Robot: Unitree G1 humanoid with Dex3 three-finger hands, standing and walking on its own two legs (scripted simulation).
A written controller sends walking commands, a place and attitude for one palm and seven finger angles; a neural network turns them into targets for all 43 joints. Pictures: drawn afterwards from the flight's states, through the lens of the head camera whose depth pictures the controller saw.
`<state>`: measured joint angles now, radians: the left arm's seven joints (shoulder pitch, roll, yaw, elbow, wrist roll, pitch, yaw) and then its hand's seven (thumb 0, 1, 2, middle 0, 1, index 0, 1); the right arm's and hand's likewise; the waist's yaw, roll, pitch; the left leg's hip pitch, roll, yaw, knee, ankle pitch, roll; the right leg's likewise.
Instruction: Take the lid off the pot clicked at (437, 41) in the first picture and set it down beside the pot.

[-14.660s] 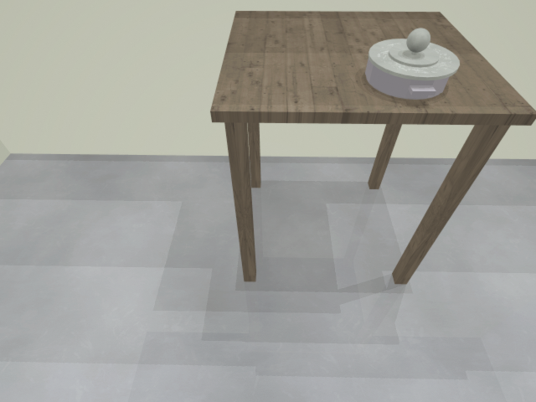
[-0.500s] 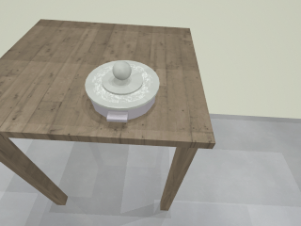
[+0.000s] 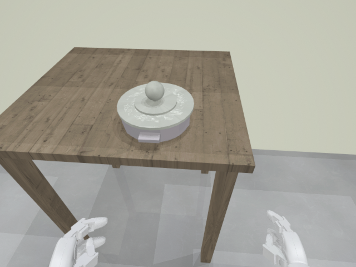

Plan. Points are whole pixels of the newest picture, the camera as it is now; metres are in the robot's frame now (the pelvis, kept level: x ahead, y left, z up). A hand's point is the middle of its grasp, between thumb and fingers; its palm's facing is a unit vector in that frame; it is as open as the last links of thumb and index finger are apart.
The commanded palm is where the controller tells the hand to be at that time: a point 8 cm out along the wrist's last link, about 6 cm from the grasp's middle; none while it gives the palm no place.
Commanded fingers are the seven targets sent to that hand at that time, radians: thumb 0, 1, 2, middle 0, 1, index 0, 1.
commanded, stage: lift the closed hand beside the body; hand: left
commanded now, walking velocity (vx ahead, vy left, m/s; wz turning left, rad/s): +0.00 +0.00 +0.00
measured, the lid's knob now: (154, 90) +0.50 +0.10 +0.17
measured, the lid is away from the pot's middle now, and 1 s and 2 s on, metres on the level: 0.00 0.00 0.00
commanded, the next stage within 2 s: raise the hand higher, near the body in 0.30 s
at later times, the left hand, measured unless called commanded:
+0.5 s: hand (48, 240) +0.13 +0.22 +0.12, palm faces +0.35 -0.83 -0.45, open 3.1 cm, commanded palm +0.08 +0.26 +0.15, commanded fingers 0.00 0.90 0.90 -1.30 -1.50 -1.30 -1.50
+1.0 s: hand (35, 208) +0.15 +0.22 +0.19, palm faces +0.41 -0.81 -0.42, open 3.1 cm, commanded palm +0.10 +0.26 +0.21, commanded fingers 0.00 0.90 0.90 -1.30 -1.50 -1.30 -1.50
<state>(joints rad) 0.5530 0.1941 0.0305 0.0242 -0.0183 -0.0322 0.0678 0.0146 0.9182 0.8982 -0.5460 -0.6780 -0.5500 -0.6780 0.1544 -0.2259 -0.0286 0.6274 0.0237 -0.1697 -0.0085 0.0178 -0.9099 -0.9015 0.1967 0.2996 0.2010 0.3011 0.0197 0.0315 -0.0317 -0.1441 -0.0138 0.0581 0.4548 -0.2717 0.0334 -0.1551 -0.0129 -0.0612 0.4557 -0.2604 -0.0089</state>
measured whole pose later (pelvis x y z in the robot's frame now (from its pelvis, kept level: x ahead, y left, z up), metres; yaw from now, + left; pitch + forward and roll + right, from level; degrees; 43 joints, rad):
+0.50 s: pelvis -0.01 -0.01 +0.00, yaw +1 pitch -5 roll -1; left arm 0.69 0.31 0.24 -0.45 -0.04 -0.11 0.08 0.02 0.90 0.90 -1.28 -1.48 -1.28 -1.48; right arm 0.22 -0.18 0.02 0.64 0.00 -0.17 -0.05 0.02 -0.90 -0.90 0.20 0.30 0.21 0.30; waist 0.08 0.08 0.03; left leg -0.10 0.01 0.04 0.45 -0.26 0.01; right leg -0.09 0.02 -0.08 0.41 -0.23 -0.03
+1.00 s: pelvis -0.01 -0.01 +0.00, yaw +0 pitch -6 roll -1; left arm 0.58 0.34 0.32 -0.57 -0.05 -0.16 0.07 0.02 0.89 0.90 -1.31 -1.50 -1.31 -1.50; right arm 0.16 -0.21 0.00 0.62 0.00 -0.19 -0.05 0.02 -0.90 -0.90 0.20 0.30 0.20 0.30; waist 0.09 0.06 0.03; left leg -0.08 0.01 0.05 0.44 -0.26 0.02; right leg -0.07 0.02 -0.07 0.39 -0.23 -0.03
